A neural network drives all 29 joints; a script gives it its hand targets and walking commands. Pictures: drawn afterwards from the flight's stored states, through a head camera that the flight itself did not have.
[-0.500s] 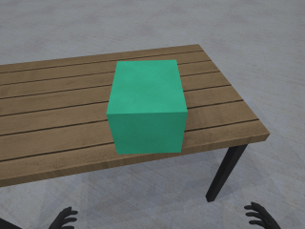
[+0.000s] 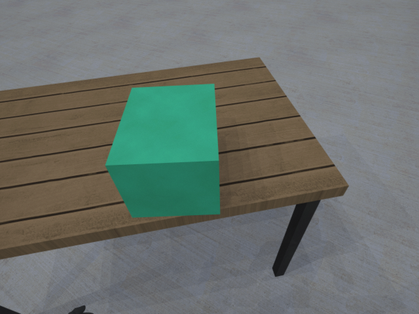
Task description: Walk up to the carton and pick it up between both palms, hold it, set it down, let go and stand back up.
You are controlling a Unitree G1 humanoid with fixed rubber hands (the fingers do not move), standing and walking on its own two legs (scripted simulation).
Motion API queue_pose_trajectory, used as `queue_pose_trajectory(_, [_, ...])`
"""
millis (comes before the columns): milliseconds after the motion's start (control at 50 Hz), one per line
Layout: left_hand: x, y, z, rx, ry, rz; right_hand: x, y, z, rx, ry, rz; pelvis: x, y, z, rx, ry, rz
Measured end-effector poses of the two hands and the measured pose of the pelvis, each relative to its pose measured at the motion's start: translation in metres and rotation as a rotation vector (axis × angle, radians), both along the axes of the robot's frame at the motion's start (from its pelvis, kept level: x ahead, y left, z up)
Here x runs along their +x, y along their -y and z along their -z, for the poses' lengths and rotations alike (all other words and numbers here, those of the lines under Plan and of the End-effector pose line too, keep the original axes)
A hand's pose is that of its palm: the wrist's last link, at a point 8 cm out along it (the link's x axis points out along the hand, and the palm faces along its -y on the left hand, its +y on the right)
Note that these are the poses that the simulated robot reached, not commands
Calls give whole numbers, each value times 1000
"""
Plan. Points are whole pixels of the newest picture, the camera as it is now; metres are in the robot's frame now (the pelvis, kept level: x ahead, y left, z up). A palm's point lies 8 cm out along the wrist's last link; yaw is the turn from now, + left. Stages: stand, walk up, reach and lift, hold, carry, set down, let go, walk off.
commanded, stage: walk up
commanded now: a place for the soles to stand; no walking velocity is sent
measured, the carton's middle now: (174, 148) +0.48 +0.10 +0.05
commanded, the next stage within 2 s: none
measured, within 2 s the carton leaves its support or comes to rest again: neither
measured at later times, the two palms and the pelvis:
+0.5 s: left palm out of the picture +0.11 +0.31 -0.10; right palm out of the picture +0.14 -0.30 -0.08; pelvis +0.02 +0.00 -0.01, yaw +3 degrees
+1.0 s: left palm out of the picture +0.12 +0.30 -0.08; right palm (385, 301) +0.17 -0.31 -0.08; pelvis +0.04 -0.01 -0.01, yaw +6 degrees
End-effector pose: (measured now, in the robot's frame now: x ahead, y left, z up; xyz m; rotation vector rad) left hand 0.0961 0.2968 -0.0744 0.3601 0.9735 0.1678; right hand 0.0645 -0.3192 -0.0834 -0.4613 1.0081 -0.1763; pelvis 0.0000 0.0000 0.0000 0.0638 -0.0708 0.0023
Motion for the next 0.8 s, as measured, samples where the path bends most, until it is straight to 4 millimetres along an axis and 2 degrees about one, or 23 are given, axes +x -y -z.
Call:
queue_pose_trajectory(160, [5,-3,2,-13,9,-27,38,-11,-6,2,30,-35,12,-3,-1,-17,-13,-11])
queue_pose_trajectory(320, [10,-18,29,-56,-13,-49,60,-32,-9,-25,60,-59,21,-18,10,-55,1,-31])
queue_pose_trajectory(420, [15,-16,27,-44,-13,-45,68,-28,-10,-25,62,-67,23,-12,10,-56,-3,-48])
queue_pose_trajectory(520, [17,-7,19,-21,-1,-43,80,-17,-5,-6,64,-73,26,1,9,-42,-7,-52])
queue_pose_trajectory(600, [21,-7,13,-9,8,-45,91,-14,-6,-5,69,-85,30,3,6,-30,-10,-60])
queue_pose_trajectory(720, [22,-14,22,-17,-5,-59,98,-18,-5,-24,64,-106,33,-3,12,-42,-10,-73])
queue_pose_trajectory(800, [26,-10,21,-19,2,-69,96,-14,-5,-26,57,-113,33,2,12,-43,-6,-86])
